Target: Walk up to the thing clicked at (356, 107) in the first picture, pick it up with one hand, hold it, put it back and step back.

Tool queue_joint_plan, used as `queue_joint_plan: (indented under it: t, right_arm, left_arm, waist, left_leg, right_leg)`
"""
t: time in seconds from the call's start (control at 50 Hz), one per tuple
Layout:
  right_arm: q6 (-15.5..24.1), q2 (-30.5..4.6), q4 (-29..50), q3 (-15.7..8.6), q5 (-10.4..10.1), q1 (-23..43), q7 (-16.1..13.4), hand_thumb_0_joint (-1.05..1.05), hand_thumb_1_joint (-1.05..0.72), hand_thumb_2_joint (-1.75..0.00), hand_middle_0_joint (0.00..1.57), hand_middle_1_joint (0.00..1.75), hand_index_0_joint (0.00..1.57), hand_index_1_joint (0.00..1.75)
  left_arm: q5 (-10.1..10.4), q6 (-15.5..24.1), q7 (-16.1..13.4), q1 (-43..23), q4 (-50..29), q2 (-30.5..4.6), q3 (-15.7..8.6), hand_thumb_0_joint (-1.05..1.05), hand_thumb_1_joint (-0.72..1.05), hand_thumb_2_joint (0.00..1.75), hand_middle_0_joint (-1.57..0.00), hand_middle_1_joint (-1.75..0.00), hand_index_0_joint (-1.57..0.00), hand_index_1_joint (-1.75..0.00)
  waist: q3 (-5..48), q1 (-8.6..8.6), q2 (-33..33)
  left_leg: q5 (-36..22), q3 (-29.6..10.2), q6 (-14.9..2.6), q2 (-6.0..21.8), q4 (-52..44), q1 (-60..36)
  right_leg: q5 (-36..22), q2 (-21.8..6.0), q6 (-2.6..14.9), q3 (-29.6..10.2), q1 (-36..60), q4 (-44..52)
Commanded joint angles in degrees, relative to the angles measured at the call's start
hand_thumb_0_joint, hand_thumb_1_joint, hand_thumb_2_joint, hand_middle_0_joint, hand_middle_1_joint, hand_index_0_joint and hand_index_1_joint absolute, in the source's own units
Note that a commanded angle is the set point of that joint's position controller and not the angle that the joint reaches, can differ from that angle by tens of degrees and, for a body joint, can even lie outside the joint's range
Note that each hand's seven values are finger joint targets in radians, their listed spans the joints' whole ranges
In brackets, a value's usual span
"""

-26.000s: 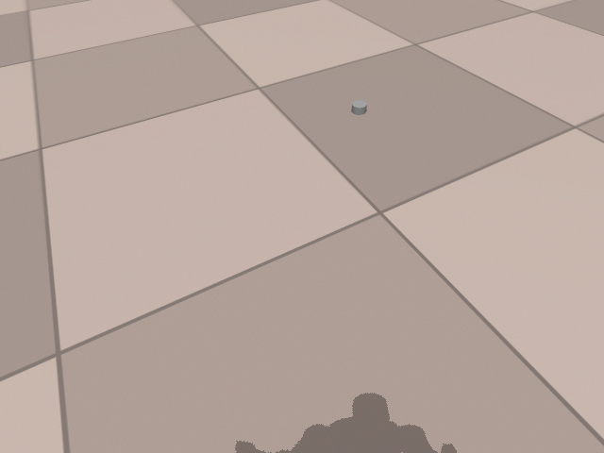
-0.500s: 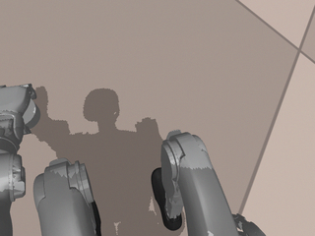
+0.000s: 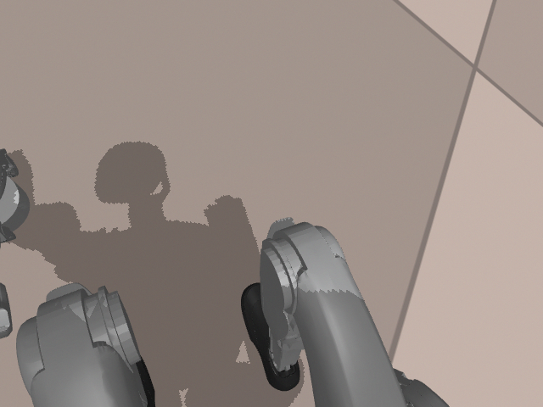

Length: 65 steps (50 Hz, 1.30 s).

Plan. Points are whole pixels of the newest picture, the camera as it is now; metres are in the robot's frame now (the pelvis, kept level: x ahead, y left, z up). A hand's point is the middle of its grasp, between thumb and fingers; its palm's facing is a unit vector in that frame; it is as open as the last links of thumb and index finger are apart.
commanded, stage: rest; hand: left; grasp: from above
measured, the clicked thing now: out of the picture +0.45 +0.29 -0.25
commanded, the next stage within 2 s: open in 0.88 s
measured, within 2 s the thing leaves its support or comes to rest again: neither
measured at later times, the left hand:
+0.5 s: hand out of the picture +0.45 +0.28 -0.24, palm faces -0.44 -0.15 -0.89, open 10.7 cm
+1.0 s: hand out of the picture +0.45 +0.28 -0.25, palm faces -0.44 -0.13 -0.89, open 10.7 cm
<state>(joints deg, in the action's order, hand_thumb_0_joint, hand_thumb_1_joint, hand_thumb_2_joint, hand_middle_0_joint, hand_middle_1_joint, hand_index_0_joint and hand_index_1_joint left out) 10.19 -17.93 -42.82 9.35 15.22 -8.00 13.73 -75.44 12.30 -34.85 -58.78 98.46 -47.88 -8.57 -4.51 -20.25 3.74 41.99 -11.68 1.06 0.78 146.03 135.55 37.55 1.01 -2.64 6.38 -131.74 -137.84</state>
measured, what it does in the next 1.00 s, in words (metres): stands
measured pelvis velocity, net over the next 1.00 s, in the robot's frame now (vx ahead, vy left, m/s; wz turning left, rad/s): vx -0.01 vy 0.01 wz -0.05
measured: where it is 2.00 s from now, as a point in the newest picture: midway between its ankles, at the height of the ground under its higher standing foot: (213, 388)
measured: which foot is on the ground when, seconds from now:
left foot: down 0.00-1.00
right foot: down 0.00-1.00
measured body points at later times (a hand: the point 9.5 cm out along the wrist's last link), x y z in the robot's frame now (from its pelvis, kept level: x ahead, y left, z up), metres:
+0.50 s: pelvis +0.00 +0.01 +0.00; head +0.27 +0.11 +0.34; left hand +0.47 +0.28 -0.19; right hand +0.03 -0.25 -0.07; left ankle +0.06 +0.13 -0.26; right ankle +0.11 -0.12 -0.26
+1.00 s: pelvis -0.01 +0.01 +0.00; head +0.27 +0.12 +0.34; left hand +0.47 +0.28 -0.20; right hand +0.03 -0.25 -0.06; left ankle +0.06 +0.13 -0.26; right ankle +0.11 -0.12 -0.26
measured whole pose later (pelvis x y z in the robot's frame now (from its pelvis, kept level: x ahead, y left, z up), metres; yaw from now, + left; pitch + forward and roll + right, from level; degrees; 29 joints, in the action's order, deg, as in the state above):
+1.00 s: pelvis -0.01 +0.01 +0.00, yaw -3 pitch +27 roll -14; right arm 16.3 -20.2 -40.5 16.2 17.4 -5.1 18.2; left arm -74.2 12.0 -40.0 -61.8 105.2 -54.2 -5.5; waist -9.4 -23.0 7.0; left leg 42.2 -14.9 0.3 1.0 147.8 134.2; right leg 36.4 2.2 -3.8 9.0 -128.7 -136.5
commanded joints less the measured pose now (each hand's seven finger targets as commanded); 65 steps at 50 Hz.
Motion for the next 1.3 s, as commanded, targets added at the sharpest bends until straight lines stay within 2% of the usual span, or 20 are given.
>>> queue_joint_plan:
  t: [0.0, 0.08, 0.1, 0.14, 0.2, 0.22, 0.24, 0.26, 0.28, 0.3, 0.36, 0.38, 0.46, 0.5, 0.64, 0.66, 0.96, 1.06, 1.16, 1.28]
  right_arm:
    - [0.8, -16.6, -0.8, -4.0, 0.6, -12.2, 0.3, 0.0, -0.9, -0.9, 0.2, 0.3, 0.2, 0.3]
    - [2.0, -17.3, -0.3, -4.0, 0.7, -10.4, 1.0, 0.0, -0.9, -0.9, 0.2, 0.3, 0.2, 0.3]
    - [1.9, -17.5, -0.6, -3.5, 0.8, -10.7, 1.1, 0.0, -0.9, -0.9, 0.2, 0.3, 0.2, 0.3]
    - [2.2, -17.7, -0.3, -3.7, 1.0, -10.5, 1.6, 0.0, -0.9, -0.9, 0.2, 0.3, 0.2, 0.3]
    - [2.6, -17.8, -0.4, -2.5, 1.2, -10.1, 2.1, 0.0, -0.91, -0.9, 0.2, 0.3, 0.2, 0.3]
    - [2.9, -18.5, 0.1, -3.2, 1.1, -9.6, 2.3, 0.0, -0.9, -0.9, 0.2, 0.3, 0.2, 0.3]
    - [3.0, -17.9, -0.4, -2.1, 1.5, -10.7, 2.6, 0.0, -0.91, -0.9, 0.2, 0.3, 0.2, 0.3]
    - [3.2, -18.5, 0.5, -2.5, 1.4, -9.8, 2.8, 0.0, -0.9, -0.9, 0.2, 0.3, 0.2, 0.3]
    - [3.3, -18.4, -0.4, -1.9, 1.7, -10.4, 2.7, 0.0, -0.9, -0.9, 0.2, 0.3, 0.2, 0.3]
    - [3.3, -19.5, 0.1, -2.6, 1.1, -10.0, 2.6, 0.0, -0.9, -0.9, 0.2, 0.3, 0.2, 0.3]
    - [3.6, -18.9, 0.7, -2.0, 1.4, -9.1, 2.9, 0.0, -0.91, -0.9, 0.2, 0.3, 0.2, 0.3]
    - [3.7, -18.9, 0.2, -1.6, 1.6, -10.1, 3.0, 0.0, -0.91, -0.9, 0.2, 0.3, 0.2, 0.3]
    - [4.1, -19.7, 0.7, -1.5, 1.2, -9.1, 2.9, 0.0, -0.91, -0.9, 0.2, 0.3, 0.2, 0.3]
    - [4.2, -19.0, 0.4, -0.6, 1.8, -9.7, 3.3, 0.0, -0.91, -0.9, 0.2, 0.3, 0.2, 0.3]
    - [5.0, -20.2, 0.9, -0.1, 1.7, -8.0, 3.3, 0.0, -0.91, -0.9, 0.2, 0.3, 0.2, 0.3]
    - [5.1, -20.0, 1.0, 0.0, 1.7, -7.8, 3.5, 0.0, -0.91, -0.9, 0.2, 0.3, 0.2, 0.3]
    - [6.3, -21.2, 2.0, 1.8, 1.7, -7.2, 4.2, 0.0, -0.91, -0.9, 0.2, 0.3, 0.2, 0.3]
    - [6.6, -21.3, 2.1, 2.1, 1.7, -7.5, 4.2, 0.0, -0.9, -0.9, 0.2, 0.3, 0.2, 0.3]
    - [6.5, -21.2, 2.3, 2.4, 1.5, -6.6, 3.8, 0.0, -0.9, -0.9, 0.2, 0.3, 0.2, 0.3]
    - [6.6, -21.5, 2.5, 2.7, 1.8, -7.0, 4.1, 0.0, -0.9, -0.9, 0.2, 0.3, 0.2, 0.3]
  left_arm:
    - [-0.2, 0.3, -3.0, -16.0, -5.5, -13.7, -1.2, 0.0, 0.56, 0.9, -0.89, -0.89, -0.92, -0.85]
    - [0.4, 0.4, -3.6, -16.9, -5.7, -11.5, 0.9, 0.0, 0.57, 0.91, -0.89, -0.9, -0.93, -0.86]
    - [0.2, 0.3, -4.2, -16.0, -4.9, -14.2, -0.9, 0.0, 0.57, 0.9, -0.9, -0.89, -0.93, -0.86]
    - [-0.1, 0.0, -4.3, -16.0, -4.4, -12.7, 0.3, 0.0, 0.59, 0.9, -0.9, -0.9, -0.95, -0.86]
    - [0.3, -0.4, -5.2, -16.1, -3.2, -14.3, -1.0, 0.0, 0.59, 0.93, -0.91, -0.9, -0.95, -0.87]
    - [0.3, -0.5, -5.1, -16.7, -3.8, -12.8, 0.8, 0.0, 0.59, 0.91, -0.91, -0.9, -0.94, -0.86]
    - [0.3, -0.7, -5.4, -16.2, -2.1, -14.5, -1.2, 0.0, 0.56, 0.94, -0.91, -0.89, -0.94, -0.86]
    - [0.3, -0.7, -4.9, -17.8, -3.6, -11.7, 1.9, 0.0, 0.57, 0.93, -0.91, -0.88, -0.94, -0.85]
    - [0.8, -0.7, -5.6, -16.2, -2.0, -15.8, -1.5, 0.0, 0.55, 0.92, -0.9, -0.88, -0.93, -0.85]
    - [0.8, -0.7, -5.6, -16.2, -2.7, -16.1, -1.2, 0.0, 0.56, 0.92, -0.9, -0.88, -0.93, -0.85]
    - [0.5, -1.0, -5.5, -16.6, -1.7, -14.1, 0.4, 0.0, 0.55, 0.94, -0.9, -0.89, -0.93, -0.87]
    - [0.7, -0.9, -5.8, -16.6, -1.3, -16.1, -1.2, 0.0, 0.55, 0.93, -0.9, -0.88, -0.93, -0.86]
    - [0.9, -0.6, -5.4, -16.8, -1.4, -16.3, -0.4, 0.0, 0.53, 0.92, -0.89, -0.88, -0.91, -0.86]
    - [0.6, -0.4, -5.2, -16.7, -0.1, -15.2, 0.1, 0.0, 0.55, 0.92, -0.9, -0.88, -0.93, -0.86]
    - [0.7, 0.5, -5.9, -17.1, -1.4, -16.9, 0.7, 0.0, 0.54, 0.94, -0.9, -0.87, -0.92, -0.86]
    - [0.4, 0.2, -5.8, -16.8, -0.3, -15.5, 2.0, 0.0, 0.54, 0.93, -0.9, -0.88, -0.92, -0.86]
    - [1.5, -0.1, -6.4, -16.7, 2.2, -16.1, 3.1, 0.0, 0.5, 0.87, -0.86, -0.86, -0.88, -0.84]
    - [1.9, 0.0, -6.3, -16.7, 1.7, -16.6, 3.4, 0.0, 0.1, 0.91, -0.5, -0.86, -0.49, -0.87]
    - [2.5, 0.0, -6.7, -17.1, 0.5, -16.4, 3.9, 0.0, -0.3, 0.93, -0.28, -0.91, -0.27, -0.93]
    - [1.9, 0.0, -7.8, -17.9, -0.4, -18.3, 2.9, 0.0, -0.54, 1.03, -0.11, -1.0, -0.09, -1.03]
  waist:
    - [37.0, -2.37, -23.0]
    - [36.3, -2.66, -25.9]
    - [37.2, -2.2, -25.1]
    - [36.2, -2.87, -26.0]
    - [35.7, -3.04, -25.4]
    - [35.1, -3.22, -26.1]
    - [34.6, -3.84, -24.6]
    - [34.8, -4.23, -25.9]
    - [35.3, -3.71, -24.3]
    - [35.3, -2.79, -25.0]
    - [34.2, -3.95, -24.5]
    - [34.6, -4.11, -23.8]
    - [33.7, -4.01, -24.1]
    - [32.9, -5.38, -24.5]
    - [33.3, -4.55, -25.6]
    - [31.9, -5.13, -25.3]
    - [28.6, -6.32, -24.4]
    - [28.9, -6.18, -24.3]
    - [29.3, -5.85, -23.7]
    - [30.3, -6.14, -25.9]
  left_leg:
    - [-12.6, 7.1, -2.07, -0.3, -13.8, -26.0]
    - [-12.8, 6.2, -1.54, -0.1, -14.5, -28.3]
    - [-13.4, 6.0, -1.53, 0.1, -14.5, -28.3]
    - [-13.7, 6.1, -1.31, 0.0, -14.3, -29.0]
    - [-14.1, 5.5, -1.39, 0.2, -14.2, -28.2]
    - [-13.8, 5.7, -1.47, 0.2, -14.1, -27.8]
    - [-14.2, 5.5, -1.53, 0.2, -13.9, -27.5]
    - [-14.1, 5.8, -1.59, 0.2, -13.6, -27.9]
    - [-13.7, 5.5, -1.78, 0.3, -13.6, -26.8]
    - [-13.2, 5.5, -1.7, 0.2, -14.2, -26.9]
    - [-12.0, 5.3, -1.73, 0.3, -13.9, -26.2]
    - [-12.1, 5.3, -1.95, 0.3, -13.6, -25.7]
    - [-12.1, 4.5, -1.7, 0.6, -14.1, -26.3]
    - [-12.5, 4.8, -1.68, 0.4, -13.7, -26.6]
    - [-12.2, 3.6, -1.2, 0.8, -14.3, -27.9]
    - [-11.8, 4.0, -1.4, 0.8, -13.5, -27.1]
    - [-10.6, 2.5, -1.28, 1.1, -14.4, -26.4]
    - [-10.2, 2.7, -1.35, 1.1, -14.6, -26.2]
    - [-10.0, 2.5, -1.28, 1.3, -14.5, -25.9]
    - [-11.6, 2.4, -1.0, 1.4, -14.8, -27.7]
  right_leg:
    - [-14.1, 2.5, 3.53, 6.7, 23.5, 11.8]
    - [-14.3, 2.6, 3.79, 7.5, 21.4, 11.0]
    - [-14.8, 2.7, 3.74, 7.8, 22.1, 11.1]
    - [-15.1, 2.6, 3.78, 7.7, 21.7, 10.5]
    - [-15.6, 2.6, 3.7, 8.2, 22.0, 10.4]
    - [-15.5, 2.9, 3.68, 7.9, 21.7, 11.0]
    - [-16.0, 2.7, 3.46, 8.3, 22.4, 10.7]
    - [-16.0, 3.1, 3.51, 7.9, 22.4, 11.0]
    - [-15.8, 3.0, 3.4, 8.3, 23.6, 11.4]
    - [-14.9, 3.0, 3.52, 7.9, 23.3, 11.6]
    - [-14.0, 3.3, 3.6, 8.0, 23.1, 11.4]
    - [-14.2, 3.2, 3.42, 8.2, 24.0, 11.9]
    - [-14.1, 3.2, 3.45, 8.4, 23.1, 11.6]
    - [-14.7, 3.1, 3.31, 8.8, 23.6, 11.4]
    - [-14.5, 3.4, 3.47, 9.2, 23.6, 11.2]
    - [-14.6, 3.5, 3.37, 8.9, 23.7, 11.2]
    - [-13.6, 3.6, 3.16, 9.8, 22.8, 12.0]
    - [-13.1, 3.7, 3.15, 9.6, 23.8, 12.5]
    - [-13.0, 3.8, 3.11, 9.7, 24.1, 12.6]
    - [-14.6, 3.8, 3.19, 9.9, 25.3, 12.6]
